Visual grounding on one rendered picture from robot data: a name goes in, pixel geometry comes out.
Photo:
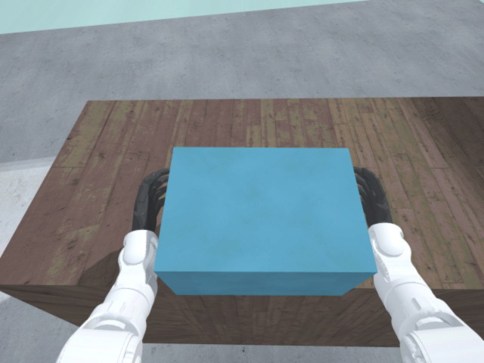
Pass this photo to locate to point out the pedestal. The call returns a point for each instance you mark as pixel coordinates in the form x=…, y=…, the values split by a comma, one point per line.
x=428, y=153

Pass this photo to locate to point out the left robot upper arm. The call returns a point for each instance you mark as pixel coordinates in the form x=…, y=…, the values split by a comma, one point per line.
x=103, y=346

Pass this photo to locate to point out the carton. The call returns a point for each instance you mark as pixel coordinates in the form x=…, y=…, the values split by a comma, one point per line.
x=277, y=221

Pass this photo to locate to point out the robot right hand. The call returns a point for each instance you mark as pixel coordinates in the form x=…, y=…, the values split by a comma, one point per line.
x=373, y=197

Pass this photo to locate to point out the right robot upper arm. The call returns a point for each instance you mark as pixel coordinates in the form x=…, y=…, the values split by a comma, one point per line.
x=442, y=345

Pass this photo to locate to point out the robot left forearm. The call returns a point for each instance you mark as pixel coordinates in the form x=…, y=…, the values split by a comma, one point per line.
x=129, y=302

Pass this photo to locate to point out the robot right forearm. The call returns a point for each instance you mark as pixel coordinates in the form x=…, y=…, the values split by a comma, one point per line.
x=405, y=295

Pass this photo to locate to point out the robot left hand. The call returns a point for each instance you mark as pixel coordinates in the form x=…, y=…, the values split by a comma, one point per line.
x=147, y=205

